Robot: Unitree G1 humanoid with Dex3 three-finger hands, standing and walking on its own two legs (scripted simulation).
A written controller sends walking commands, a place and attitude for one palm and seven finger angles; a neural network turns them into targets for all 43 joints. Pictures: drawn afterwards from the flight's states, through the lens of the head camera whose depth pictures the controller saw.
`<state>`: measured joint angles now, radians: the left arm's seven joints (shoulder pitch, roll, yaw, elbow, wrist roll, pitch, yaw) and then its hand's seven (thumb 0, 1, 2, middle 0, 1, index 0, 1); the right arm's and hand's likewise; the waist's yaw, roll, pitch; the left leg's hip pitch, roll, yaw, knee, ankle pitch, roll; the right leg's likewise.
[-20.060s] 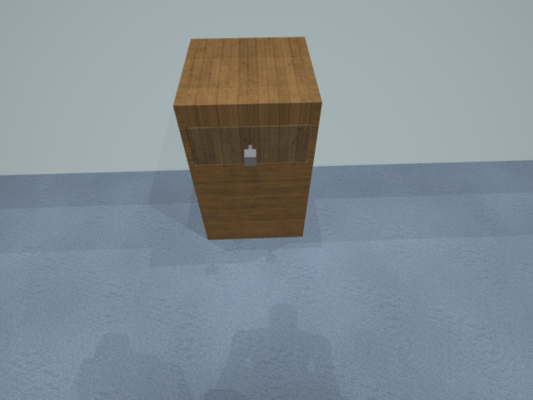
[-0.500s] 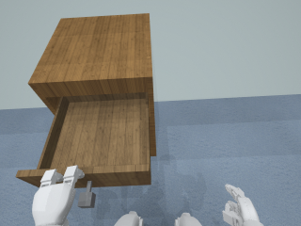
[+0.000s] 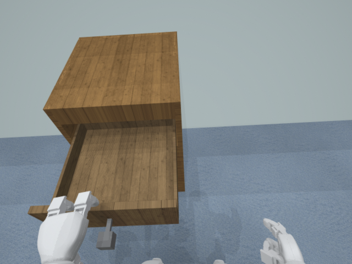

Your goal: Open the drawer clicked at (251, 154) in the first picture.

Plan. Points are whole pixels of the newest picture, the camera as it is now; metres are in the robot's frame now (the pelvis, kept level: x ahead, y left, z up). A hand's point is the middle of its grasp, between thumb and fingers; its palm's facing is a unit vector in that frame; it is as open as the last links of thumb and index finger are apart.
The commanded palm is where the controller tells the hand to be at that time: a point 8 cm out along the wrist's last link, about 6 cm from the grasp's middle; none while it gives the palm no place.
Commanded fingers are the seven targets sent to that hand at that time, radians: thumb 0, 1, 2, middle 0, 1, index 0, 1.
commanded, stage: lift the hand off the handle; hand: left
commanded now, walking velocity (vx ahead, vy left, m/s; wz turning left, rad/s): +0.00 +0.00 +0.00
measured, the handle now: (107, 233) +0.22 +0.22 -0.16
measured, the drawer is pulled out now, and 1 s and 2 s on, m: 0.30 0.30 0.30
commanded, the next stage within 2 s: draw the hand back to the body in 0.40 s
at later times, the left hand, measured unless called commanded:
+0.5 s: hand (73, 237) +0.18 +0.24 +0.00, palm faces -0.04 -0.12 -0.99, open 13.8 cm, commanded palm +0.16 +0.24 +0.05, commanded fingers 0.00 -0.50 0.30 -0.30 -1.20 -0.30 -1.20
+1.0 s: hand (52, 226) +0.18 +0.24 +0.07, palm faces +0.02 -0.10 -0.99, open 13.8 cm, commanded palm +0.15 +0.25 +0.13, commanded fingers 0.00 -0.50 0.30 -0.30 -1.20 -0.30 -1.20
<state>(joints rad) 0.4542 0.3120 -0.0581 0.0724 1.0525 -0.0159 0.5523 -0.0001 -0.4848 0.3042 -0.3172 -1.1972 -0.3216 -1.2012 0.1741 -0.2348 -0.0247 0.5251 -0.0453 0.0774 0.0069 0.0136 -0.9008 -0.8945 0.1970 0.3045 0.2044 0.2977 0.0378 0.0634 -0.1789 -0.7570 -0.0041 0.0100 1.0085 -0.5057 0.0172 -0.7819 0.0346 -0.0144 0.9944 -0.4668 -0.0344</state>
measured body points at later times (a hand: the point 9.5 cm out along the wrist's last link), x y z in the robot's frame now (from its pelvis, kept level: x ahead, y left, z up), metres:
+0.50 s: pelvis +0.01 +0.00 +0.01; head +0.05 -0.02 +0.46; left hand +0.17 +0.24 +0.05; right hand +0.21 -0.22 -0.08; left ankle -0.01 +0.11 -0.67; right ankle +0.01 -0.10 -0.67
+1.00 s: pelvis +0.01 +0.01 +0.03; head +0.03 -0.03 +0.48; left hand +0.17 +0.25 +0.13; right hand +0.22 -0.21 -0.06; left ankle -0.01 +0.11 -0.67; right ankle +0.01 -0.10 -0.67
